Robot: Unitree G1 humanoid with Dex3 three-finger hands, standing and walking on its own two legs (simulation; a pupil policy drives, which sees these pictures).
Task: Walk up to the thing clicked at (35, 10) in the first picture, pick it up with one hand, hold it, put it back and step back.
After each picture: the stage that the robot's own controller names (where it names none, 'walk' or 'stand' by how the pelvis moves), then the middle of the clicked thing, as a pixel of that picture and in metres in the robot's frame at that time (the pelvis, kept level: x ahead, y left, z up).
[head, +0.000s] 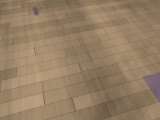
stand; (35, 11) +2.16 +0.76 -0.72
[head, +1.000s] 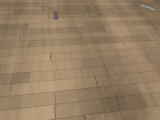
walk; (55, 15) +2.10 +0.37 -0.70
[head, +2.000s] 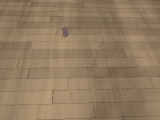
walk; (65, 32) +1.52 +0.22 -0.71
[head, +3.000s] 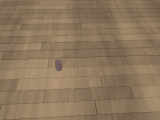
walk; (58, 65) +1.04 +0.24 -0.72
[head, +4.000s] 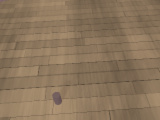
walk; (57, 98) +0.64 +0.24 -0.70
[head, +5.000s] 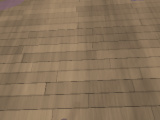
walk; out of the picture +0.41 +0.21 -0.71
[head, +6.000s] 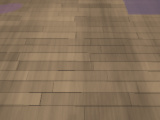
stand; out of the picture +0.35 +0.18 -0.72
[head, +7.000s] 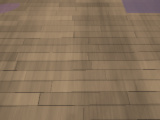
stand; out of the picture +0.35 +0.19 -0.72
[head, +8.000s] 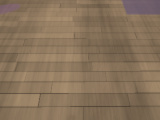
stand; out of the picture +0.34 +0.19 -0.72
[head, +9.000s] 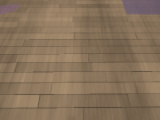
stand; out of the picture +0.33 +0.19 -0.72
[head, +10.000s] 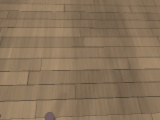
go down; (50, 118) +0.37 +0.20 -0.67
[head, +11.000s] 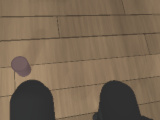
go down; (22, 67) +0.40 +0.25 -0.29
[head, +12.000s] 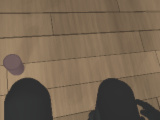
close in; (14, 65) +0.41 +0.26 -0.28
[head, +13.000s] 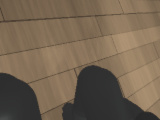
close; out of the picture +0.37 +0.29 -0.22
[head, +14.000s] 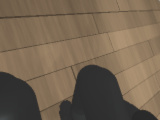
close; out of the picture +0.37 +0.29 -0.22
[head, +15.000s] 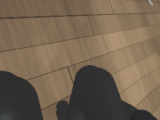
lift; out of the picture +0.36 +0.28 -0.23
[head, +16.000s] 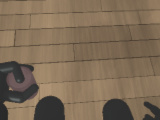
lift; (24, 84) +0.32 +0.20 -0.03
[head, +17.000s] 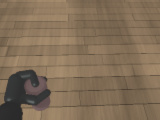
hold; (38, 94) +0.32 +0.17 -0.01
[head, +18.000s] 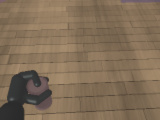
hold; (40, 94) +0.32 +0.17 -0.01
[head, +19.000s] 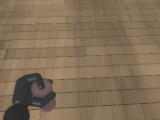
crouch; (44, 96) +0.32 +0.15 -0.03
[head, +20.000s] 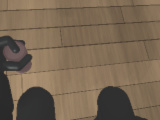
crouch; (19, 58) +0.42 +0.22 -0.10
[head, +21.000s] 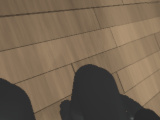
lower; out of the picture +0.39 +0.31 -0.22
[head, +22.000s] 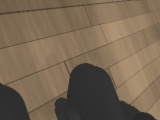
lower; out of the picture +0.41 +0.30 -0.22
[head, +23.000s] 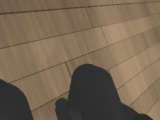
lower; out of the picture +0.40 +0.30 -0.22
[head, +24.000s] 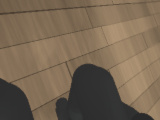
lower; out of the picture +0.40 +0.31 -0.22
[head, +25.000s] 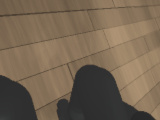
open; out of the picture +0.39 +0.29 -0.22
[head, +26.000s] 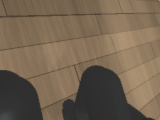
stand; out of the picture +0.39 +0.27 -0.23
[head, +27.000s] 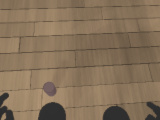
walk; (50, 89) +0.41 +0.20 -0.49
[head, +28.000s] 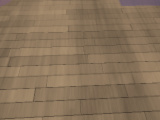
stand; out of the picture +0.36 +0.17 -0.66
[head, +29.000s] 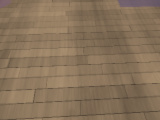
stand; out of the picture +0.36 +0.18 -0.67
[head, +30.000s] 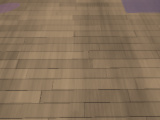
stand; out of the picture +0.37 +0.16 -0.72
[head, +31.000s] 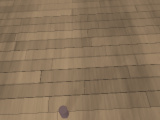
walk; (63, 112) +0.43 +0.19 -0.69
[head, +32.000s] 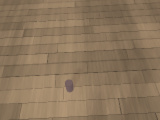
walk; (69, 86) +0.67 +0.16 -0.70
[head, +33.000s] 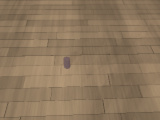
stand; (66, 62) +1.02 +0.16 -0.70
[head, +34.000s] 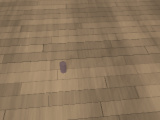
stand; (63, 67) +0.99 +0.20 -0.72
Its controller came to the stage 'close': yes
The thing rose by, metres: 0.70
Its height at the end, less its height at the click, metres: +0.00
